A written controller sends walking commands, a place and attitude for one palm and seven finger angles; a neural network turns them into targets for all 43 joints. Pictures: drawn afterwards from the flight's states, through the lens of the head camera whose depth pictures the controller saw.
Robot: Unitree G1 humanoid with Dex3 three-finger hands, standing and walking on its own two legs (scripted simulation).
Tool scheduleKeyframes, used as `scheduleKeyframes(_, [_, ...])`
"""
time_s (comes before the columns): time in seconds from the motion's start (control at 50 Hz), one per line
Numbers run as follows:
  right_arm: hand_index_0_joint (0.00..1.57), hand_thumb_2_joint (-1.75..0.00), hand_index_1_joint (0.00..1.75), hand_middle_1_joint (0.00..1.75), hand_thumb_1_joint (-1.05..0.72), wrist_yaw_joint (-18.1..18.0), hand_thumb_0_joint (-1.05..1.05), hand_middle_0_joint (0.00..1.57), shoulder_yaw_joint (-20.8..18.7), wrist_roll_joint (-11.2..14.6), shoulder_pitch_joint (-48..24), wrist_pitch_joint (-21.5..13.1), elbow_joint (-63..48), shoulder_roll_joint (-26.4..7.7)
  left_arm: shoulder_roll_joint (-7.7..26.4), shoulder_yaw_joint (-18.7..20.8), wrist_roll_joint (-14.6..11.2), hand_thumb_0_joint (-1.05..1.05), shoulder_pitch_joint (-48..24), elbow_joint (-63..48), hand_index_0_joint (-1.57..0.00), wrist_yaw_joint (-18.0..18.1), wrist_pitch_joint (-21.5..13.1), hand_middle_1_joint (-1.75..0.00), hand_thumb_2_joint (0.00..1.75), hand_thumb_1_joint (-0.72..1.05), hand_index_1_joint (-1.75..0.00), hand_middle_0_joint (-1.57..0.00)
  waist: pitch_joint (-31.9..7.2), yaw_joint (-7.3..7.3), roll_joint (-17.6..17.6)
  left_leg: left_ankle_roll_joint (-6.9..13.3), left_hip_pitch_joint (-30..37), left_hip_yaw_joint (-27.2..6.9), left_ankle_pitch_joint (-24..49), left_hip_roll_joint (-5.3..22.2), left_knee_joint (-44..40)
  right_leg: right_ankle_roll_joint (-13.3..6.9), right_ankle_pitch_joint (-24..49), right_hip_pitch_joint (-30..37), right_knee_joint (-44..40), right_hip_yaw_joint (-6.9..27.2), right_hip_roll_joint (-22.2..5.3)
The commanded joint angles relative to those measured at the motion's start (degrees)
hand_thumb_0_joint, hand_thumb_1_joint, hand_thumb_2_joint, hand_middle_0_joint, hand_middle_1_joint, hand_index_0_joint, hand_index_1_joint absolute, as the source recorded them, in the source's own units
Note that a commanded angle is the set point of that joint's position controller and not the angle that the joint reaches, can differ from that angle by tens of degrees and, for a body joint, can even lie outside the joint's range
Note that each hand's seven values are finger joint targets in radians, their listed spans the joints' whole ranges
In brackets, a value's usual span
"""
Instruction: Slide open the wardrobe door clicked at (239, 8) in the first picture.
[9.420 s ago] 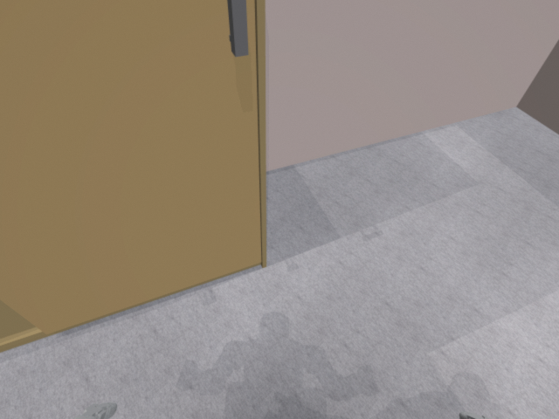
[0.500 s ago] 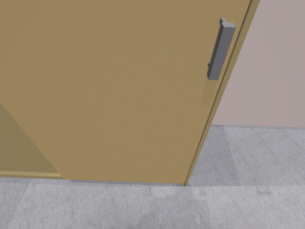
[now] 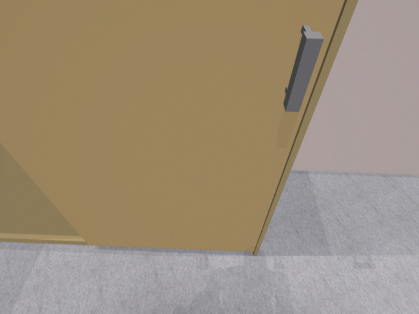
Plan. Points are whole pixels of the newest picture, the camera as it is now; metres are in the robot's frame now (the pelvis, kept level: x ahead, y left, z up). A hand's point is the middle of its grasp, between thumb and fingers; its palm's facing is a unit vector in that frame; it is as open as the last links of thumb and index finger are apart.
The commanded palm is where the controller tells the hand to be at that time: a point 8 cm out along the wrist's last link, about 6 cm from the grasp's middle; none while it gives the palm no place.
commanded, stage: look again from close up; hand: right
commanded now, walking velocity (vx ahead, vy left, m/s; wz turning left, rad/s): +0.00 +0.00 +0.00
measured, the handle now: (298, 69) +0.50 -0.13 +0.24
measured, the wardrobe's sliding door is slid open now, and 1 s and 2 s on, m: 0.00 0.00 0.00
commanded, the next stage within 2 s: raise the hand with hooked fingers in 0.64 s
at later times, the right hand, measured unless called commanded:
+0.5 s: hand out of the picture +0.02 -0.17 -0.17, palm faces +0.01 +0.98 -0.21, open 7.4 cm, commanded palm none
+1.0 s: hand (321, 242) +0.24 -0.17 +0.06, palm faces +0.16 +0.98 -0.06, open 7.8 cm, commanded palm +0.13 -0.22 -0.02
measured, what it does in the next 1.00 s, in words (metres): stands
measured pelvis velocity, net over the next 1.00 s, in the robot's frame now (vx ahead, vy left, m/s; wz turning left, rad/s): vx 0.02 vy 0.03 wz -0.07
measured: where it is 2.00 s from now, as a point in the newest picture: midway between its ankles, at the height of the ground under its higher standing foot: outside the picture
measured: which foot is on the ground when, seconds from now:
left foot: down 0.00-1.00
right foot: down 0.00-1.00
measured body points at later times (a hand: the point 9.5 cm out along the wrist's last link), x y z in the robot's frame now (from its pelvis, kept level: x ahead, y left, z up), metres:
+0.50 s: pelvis +0.01 +0.00 +0.00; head +0.02 +0.00 +0.45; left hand +0.01 +0.23 -0.16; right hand +0.02 -0.22 -0.16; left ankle +0.04 +0.13 -0.74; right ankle -0.01 -0.05 -0.74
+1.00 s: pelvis +0.02 +0.03 -0.02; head +0.00 +0.04 +0.43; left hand +0.17 +0.27 -0.11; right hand +0.23 -0.22 +0.06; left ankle +0.04 +0.12 -0.74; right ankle -0.01 -0.05 -0.74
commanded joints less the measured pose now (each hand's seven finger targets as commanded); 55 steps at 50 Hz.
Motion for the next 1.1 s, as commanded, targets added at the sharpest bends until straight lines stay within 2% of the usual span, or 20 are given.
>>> scheduleKeyframes(0.0, [0.20, -0.90, 0.30, 0.30, -0.90, -0.1, 0.00, 0.20, -1.4, 0.0, 3.2, -0.7, -1.6, -5.9, 7.0, 1.3, -0.3, 0.00, 2.5, -1.9, -0.20, 0.6, -0.8, -0.30, 0.90, 0.90, -0.30, -0.20, 1.8, -0.21, -0.1, 1.9, 1.6, -6.2, 2.2, 5.0, -3.2, 3.6, 2.4, -5.4, -8.6, 11.4, -11.3])
scheduleKeyframes(0.18, [0.20, -0.90, 0.30, 0.30, -0.90, -0.2, 0.00, 0.20, -1.3, 0.1, 2.9, -0.5, -0.6, -5.6, 6.8, 1.2, -0.4, 0.00, 3.2, -1.0, -0.20, 0.9, -1.0, -0.30, 0.90, 0.90, -0.30, -0.20, 0.6, -0.18, -1.1, 1.7, 2.5, -5.4, 4.1, 4.7, -2.3, 4.6, 9.1, -3.1, -8.6, 11.3, -11.7])
scheduleKeyframes(0.3, [0.20, -0.90, 0.30, 0.30, -0.90, -0.2, 0.00, 0.20, -1.2, 0.1, 2.9, -0.6, 0.0, -5.6, 6.6, 1.1, -0.4, 0.00, 3.2, -0.5, -0.20, 0.9, -0.9, -0.30, 0.90, 0.90, -0.30, -0.20, 1.3, -0.21, 0.9, 1.7, 2.7, -5.8, 4.4, 5.1, -3.2, 4.1, 8.6, -3.1, -8.2, 10.6, -11.5])
scheduleKeyframes(0.44, [0.20, -0.90, 0.30, 0.30, -0.90, -0.1, 0.00, 0.20, -1.2, 0.1, 2.9, -0.6, 0.5, -5.4, 6.3, 1.0, -0.4, 0.00, 3.1, 0.0, -0.20, 0.9, -0.9, -0.30, 0.90, 0.90, -0.30, -0.20, 2.6, -0.23, 0.2, 1.6, 2.3, -6.0, 2.9, 5.0, -4.1, 4.0, 4.9, -3.8, -9.5, 11.0, -11.4])
scheduleKeyframes(0.7, [0.20, -0.90, 0.30, 0.30, -0.90, -0.1, 0.00, 0.20, -1.2, 0.2, 2.8, -1.0, 0.9, -5.6, 6.0, 0.8, -0.5, 0.00, 3.4, 0.6, -0.20, 1.0, -1.2, -0.30, 0.90, 0.90, -0.30, -0.20, 1.2, -0.35, -0.3, 1.8, 4.1, -5.9, 5.4, 5.4, -4.6, 3.8, 9.5, -2.5, -8.5, 10.5, -11.2])
scheduleKeyframes(0.72, [0.20, -0.90, 0.30, 0.30, -0.90, -2.0, 0.00, 0.20, -0.2, -0.3, 6.2, -1.5, 3.3, -4.6, 5.9, -0.1, -0.8, 0.00, 0.5, -3.4, -0.20, 0.6, -2.0, -0.30, 0.90, 0.90, -0.30, -0.20, -1.1, -1.40, 1.0, 1.6, 2.5, -5.7, 17.7, 5.7, 1.4, 4.3, 27.9, -4.0, 1.2, 9.5, -13.3])
scheduleKeyframes(0.74, [0.20, -0.89, 0.32, 0.32, -0.88, -1.2, 0.00, 0.20, -9.8, 11.1, -35.9, -13.3, -85.7, -18.8, 15.3, 1.5, -3.7, 0.00, 1.4, -24.4, -0.20, 2.6, -9.8, -0.30, 0.90, 0.90, -0.30, -0.20, -28.7, 4.39, -12.6, 0.7, 4.1, -2.4, 8.0, -1.3, 4.7, 9.3, 29.2, 11.9, -3.2, 15.3, -7.1])
scheduleKeyframes(0.76, [0.20, -0.88, 0.33, 0.33, -0.85, -3.2, 0.00, 0.20, -12.0, 7.9, -26.3, -11.5, -82.7, -21.3, 10.9, -1.0, -3.1, 0.00, -2.7, -21.4, -0.20, 4.3, -14.5, -0.30, 0.90, 0.90, -0.30, -0.20, -21.9, 1.95, -18.6, 1.0, -1.5, -3.5, -3.6, -1.6, 11.4, 11.1, 26.8, 13.7, -6.9, 12.7, -9.3])
scheduleKeyframes(0.78, [0.21, -0.87, 0.34, 0.34, -0.83, -4.6, 0.00, 0.21, -5.7, 7.4, -12.7, -8.9, -71.1, -11.7, 11.0, -0.4, -2.2, 0.00, -2.7, -20.1, -0.20, 4.2, -17.0, -0.30, 0.90, 0.90, -0.30, -0.20, -18.8, 0.05, -17.5, 1.8, -5.2, -1.5, -11.9, -1.5, 13.1, 11.9, 22.1, 6.5, -9.8, 14.3, -9.8])
scheduleKeyframes(0.8, [0.21, -0.86, 0.36, 0.36, -0.81, -4.7, 0.00, 0.21, 1.5, 8.5, 6.6, -3.1, -56.2, 1.4, 6.7, -0.1, -3.5, 0.00, -1.6, -18.3, -0.20, 3.1, -17.5, -0.30, 0.90, 0.90, -0.30, -0.20, -8.9, 0.75, -9.4, 1.6, -9.3, -1.2, -11.2, -1.4, 12.6, 11.1, 14.2, 2.0, -9.7, 14.3, -9.0])
scheduleKeyframes(0.82, [0.21, -0.85, 0.37, 0.37, -0.78, -3.9, 0.00, 0.21, -1.5, 11.2, 1.0, -3.5, -64.9, -1.5, 10.1, 0.6, -3.6, 0.00, -2.3, -22.3, -0.20, 2.5, -18.2, -0.30, 0.90, 0.90, -0.30, -0.20, -4.7, 0.57, -7.4, 1.3, -8.1, -0.9, -9.4, -0.8, 11.4, 9.8, 7.6, -3.1, -7.8, 14.6, -7.9])
scheduleKeyframes(0.86, [0.21, -0.83, 0.40, 0.40, -0.74, -0.1, 0.00, 0.21, -6.4, 11.5, -0.4, -9.5, -68.0, -6.4, 11.9, 1.9, -2.7, 0.00, -4.6, -26.9, -0.20, 2.4, -19.6, -0.30, 0.90, 0.90, -0.30, -0.20, -4.9, 0.81, -2.0, 2.3, -4.9, -1.0, -4.5, -1.1, 2.9, 7.8, 6.5, -6.5, 1.4, 11.6, -5.6])
scheduleKeyframes(0.88, [0.21, -0.82, 0.42, 0.42, -0.71, 2.1, 0.00, 0.21, -9.0, 12.1, 7.4, -12.0, -62.1, -6.7, 12.1, 2.6, -2.0, 0.00, -3.5, -27.4, -0.20, 1.9, -19.7, -0.30, 0.90, 0.90, -0.30, -0.20, -5.1, -0.25, 6.5, 2.5, -5.4, -1.3, -3.9, -1.6, 1.9, 7.3, 7.5, -9.9, 4.7, 11.1, -4.9])
scheduleKeyframes(0.9, [0.22, -0.81, 0.43, 0.43, -0.69, 5.2, 0.00, 0.22, -9.8, 13.4, 15.5, -14.7, -55.8, -4.6, 12.1, 2.7, -1.7, 0.00, -4.3, -28.8, -0.20, 1.3, -19.2, -0.30, 0.90, 0.90, -0.30, -0.20, -2.6, -1.44, 11.6, 2.6, -8.0, -0.9, -3.5, -1.6, 3.9, 7.1, 7.1, -15.0, 7.4, 10.9, -4.4])
scheduleKeyframes(0.92, [0.22, -0.80, 0.45, 0.45, -0.67, 8.8, 0.00, 0.22, -10.9, 14.6, 20.4, -17.9, -49.2, -3.2, 12.1, 3.3, -1.9, 0.00, -5.0, -29.5, -0.20, 1.1, -18.1, -0.30, 0.90, 0.90, -0.30, -0.20, -0.1, -1.40, 22.1, 2.2, -10.5, -0.9, -6.1, -1.7, 5.6, 6.7, 3.5, -21.5, 10.1, 10.0, -4.0])
scheduleKeyframes(0.94, [0.22, -0.79, 0.47, 0.47, -0.64, 13.3, 0.00, 0.22, -9.0, 15.8, 22.1, -21.6, -48.5, -1.0, 12.3, 3.6, -2.2, 0.00, -6.4, -31.5, -0.20, 0.7, -17.7, -0.30, 0.90, 0.90, -0.30, -0.20, 1.3, -1.32, 26.8, 1.7, -12.4, -2.2, -8.3, -1.5, 6.5, 6.2, 0.0, -25.8, 12.3, 8.7, -3.3])
scheduleKeyframes(0.96, [0.22, -0.78, 0.48, 0.48, -0.62, 17.7, 0.00, 0.22, -11.3, 16.6, 23.9, -24.2, -46.9, -3.2, 12.9, 4.4, -2.9, 0.00, -6.7, -33.6, -0.20, -0.2, -17.2, -0.30, 0.90, 0.90, -0.30, -0.20, 1.9, -2.04, 22.7, 2.3, -12.1, -4.4, -7.7, -0.6, 7.2, 6.5, -0.8, -26.4, 13.9, 7.6, -2.6])
scheduleKeyframes(1.0, [0.22, -0.76, 0.51, 0.51, -0.57, 25.6, 0.00, 0.22, -14.8, 17.5, 23.3, -25.4, -48.5, -9.3, 14.5, 4.9, -3.0, 0.00, -10.6, -39.7, -0.20, -0.9, -16.7, -0.30, 0.90, 0.90, -0.30, -0.20, -3.1, -2.10, 11.0, 2.5, -8.3, -7.8, -5.7, 1.0, 8.3, 6.6, -2.4, -25.4, 16.6, 5.9, -0.9])
scheduleKeyframes(1.06, [0.23, -0.73, 0.55, 0.55, -0.50, 28.2, 0.00, 0.23, -23.9, 19.0, 16.5, -21.5, -60.4, -18.7, 13.4, 4.1, -3.7, 0.00, -10.3, -43.1, -0.20, 0.1, -15.1, -0.30, 0.90, 0.90, -0.30, -0.20, -12.5, -4.67, -1.7, 2.1, -5.7, -9.6, -1.6, 1.0, 11.1, 5.5, 1.1, -25.6, 18.1, 5.1, -0.5])
scheduleKeyframes(1.08, [0.23, -0.72, 0.57, 0.57, -0.48, 28.0, 0.00, 0.23, -23.6, 20.8, 13.3, -21.3, -66.5, -17.6, 12.1, 3.5, -3.5, 0.00, -10.3, -44.6, -0.20, 0.6, -15.0, -0.30, 0.90, 0.90, -0.30, -0.20, -15.4, -4.10, -2.5, 1.7, -4.8, -9.6, -0.4, 0.8, 11.6, 5.2, 2.6, -25.4, 18.2, 5.4, -0.8])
